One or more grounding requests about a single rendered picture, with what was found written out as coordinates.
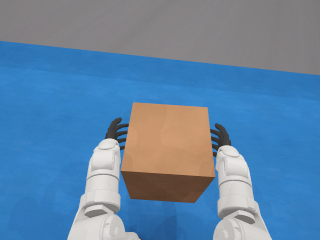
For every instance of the left robot forearm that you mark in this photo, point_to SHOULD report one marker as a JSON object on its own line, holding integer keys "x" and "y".
{"x": 102, "y": 183}

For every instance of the left robot hand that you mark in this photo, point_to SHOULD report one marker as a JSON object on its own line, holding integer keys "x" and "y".
{"x": 113, "y": 134}

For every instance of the robot right upper arm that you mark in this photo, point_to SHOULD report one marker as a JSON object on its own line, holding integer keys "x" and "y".
{"x": 231, "y": 228}

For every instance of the carton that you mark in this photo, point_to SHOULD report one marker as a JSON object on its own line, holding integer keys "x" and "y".
{"x": 168, "y": 153}

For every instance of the robot left upper arm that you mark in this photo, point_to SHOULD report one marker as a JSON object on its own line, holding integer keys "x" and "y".
{"x": 108, "y": 226}

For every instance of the right robot forearm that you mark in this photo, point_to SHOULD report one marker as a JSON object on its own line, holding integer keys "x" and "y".
{"x": 236, "y": 199}

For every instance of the right robot hand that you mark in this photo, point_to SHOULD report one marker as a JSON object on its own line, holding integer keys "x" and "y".
{"x": 223, "y": 139}

